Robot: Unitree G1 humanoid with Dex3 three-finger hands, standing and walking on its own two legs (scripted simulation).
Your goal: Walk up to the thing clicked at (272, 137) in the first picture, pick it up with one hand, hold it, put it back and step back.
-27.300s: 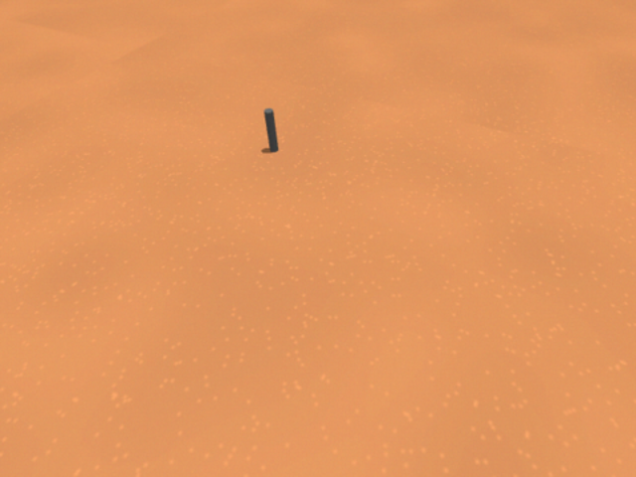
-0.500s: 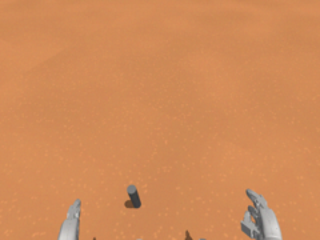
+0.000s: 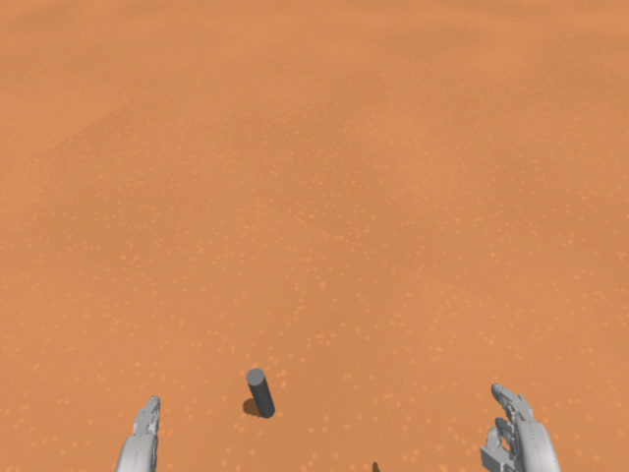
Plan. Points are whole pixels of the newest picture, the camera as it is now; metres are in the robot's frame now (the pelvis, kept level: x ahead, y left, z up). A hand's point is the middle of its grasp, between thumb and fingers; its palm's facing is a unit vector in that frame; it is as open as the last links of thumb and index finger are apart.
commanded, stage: home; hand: left
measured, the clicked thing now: (261, 394) +0.43 +0.18 -0.60
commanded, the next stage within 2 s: stand in 0.94 s
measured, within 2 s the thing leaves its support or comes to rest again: neither
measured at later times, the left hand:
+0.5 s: hand (182, 471) +0.16 +0.19 -0.06, palm faces +0.10 -0.95 -0.28, open 17.4 cm
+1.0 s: hand (179, 468) +0.17 +0.19 -0.06, palm faces +0.10 -0.95 -0.28, open 17.5 cm
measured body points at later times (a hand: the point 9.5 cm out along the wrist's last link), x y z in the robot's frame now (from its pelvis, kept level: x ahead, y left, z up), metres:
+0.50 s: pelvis +0.00 +0.01 +0.00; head +0.02 +0.01 +0.45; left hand +0.16 +0.24 -0.04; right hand +0.16 -0.23 -0.07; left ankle +0.00 +0.12 -0.69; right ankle +0.00 -0.12 -0.69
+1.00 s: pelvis +0.00 +0.01 +0.00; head +0.03 +0.01 +0.45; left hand +0.16 +0.24 -0.04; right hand +0.16 -0.23 -0.07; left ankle +0.00 +0.12 -0.69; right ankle +0.00 -0.12 -0.69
